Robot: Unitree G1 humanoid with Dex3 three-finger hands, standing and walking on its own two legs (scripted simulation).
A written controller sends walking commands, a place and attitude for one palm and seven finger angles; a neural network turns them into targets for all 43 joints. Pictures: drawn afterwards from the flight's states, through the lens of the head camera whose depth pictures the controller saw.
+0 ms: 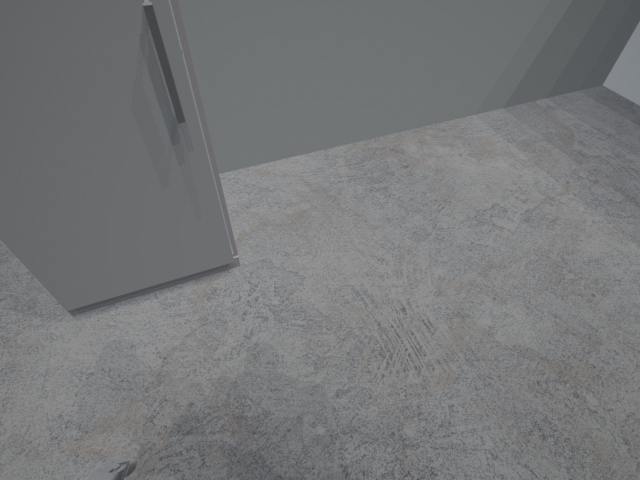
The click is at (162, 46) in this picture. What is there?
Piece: fridge door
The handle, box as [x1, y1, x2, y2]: [142, 0, 184, 123]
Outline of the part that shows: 144,0 144,2 142,3 178,123 183,122 184,118 151,2 149,2 148,0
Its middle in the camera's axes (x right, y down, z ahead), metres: -0.35 -0.38 +0.85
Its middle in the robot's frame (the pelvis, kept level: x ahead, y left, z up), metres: +0.89 +0.40 +0.09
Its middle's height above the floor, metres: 0.86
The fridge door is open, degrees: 0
